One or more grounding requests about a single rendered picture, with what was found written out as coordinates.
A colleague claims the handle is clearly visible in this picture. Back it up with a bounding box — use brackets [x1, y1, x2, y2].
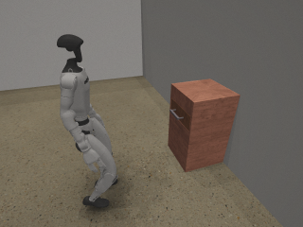
[169, 109, 183, 120]

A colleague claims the right robot hand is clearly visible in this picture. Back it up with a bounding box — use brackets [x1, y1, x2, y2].
[83, 148, 106, 173]

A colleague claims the robot head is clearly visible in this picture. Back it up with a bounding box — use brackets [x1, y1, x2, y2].
[57, 34, 83, 73]

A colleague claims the robot left forearm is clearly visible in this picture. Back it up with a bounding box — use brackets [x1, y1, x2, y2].
[88, 104, 96, 117]

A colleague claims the right robot upper arm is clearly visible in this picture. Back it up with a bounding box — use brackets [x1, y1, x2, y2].
[60, 73, 78, 119]

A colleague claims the robot torso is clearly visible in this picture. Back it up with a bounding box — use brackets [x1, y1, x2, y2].
[60, 68, 94, 135]

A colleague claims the cabinet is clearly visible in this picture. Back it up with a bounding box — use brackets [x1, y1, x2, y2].
[168, 79, 241, 172]

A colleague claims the left robot hand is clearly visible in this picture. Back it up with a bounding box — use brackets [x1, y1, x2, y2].
[90, 113, 105, 129]

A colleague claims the robot right forearm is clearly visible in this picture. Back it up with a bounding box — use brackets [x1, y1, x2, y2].
[62, 112, 91, 152]

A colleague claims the drawer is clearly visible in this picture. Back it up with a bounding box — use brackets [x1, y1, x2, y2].
[170, 99, 191, 131]

